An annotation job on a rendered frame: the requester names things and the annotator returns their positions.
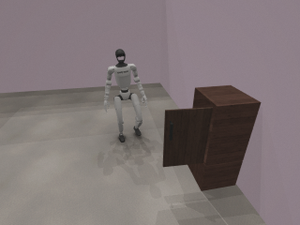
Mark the robot right upper arm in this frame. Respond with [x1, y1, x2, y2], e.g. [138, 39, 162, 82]
[106, 66, 114, 85]

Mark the left robot forearm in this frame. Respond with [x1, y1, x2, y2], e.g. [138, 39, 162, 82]
[136, 77, 145, 96]

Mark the cupboard door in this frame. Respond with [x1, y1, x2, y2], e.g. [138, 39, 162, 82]
[162, 107, 214, 167]

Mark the right robot hand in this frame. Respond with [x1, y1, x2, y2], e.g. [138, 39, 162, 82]
[103, 99, 111, 113]

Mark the robot left upper arm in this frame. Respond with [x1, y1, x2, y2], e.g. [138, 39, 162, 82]
[129, 64, 140, 83]

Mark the handle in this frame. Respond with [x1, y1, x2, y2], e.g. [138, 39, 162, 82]
[169, 121, 173, 141]

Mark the right robot forearm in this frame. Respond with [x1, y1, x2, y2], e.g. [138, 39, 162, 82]
[104, 81, 111, 100]

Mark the robot left shin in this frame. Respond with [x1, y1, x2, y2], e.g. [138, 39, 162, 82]
[135, 120, 143, 128]

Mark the humanoid robot torso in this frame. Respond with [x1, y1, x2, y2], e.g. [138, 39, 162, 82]
[114, 63, 131, 100]

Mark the left robot hand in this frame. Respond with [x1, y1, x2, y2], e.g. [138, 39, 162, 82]
[141, 95, 148, 107]

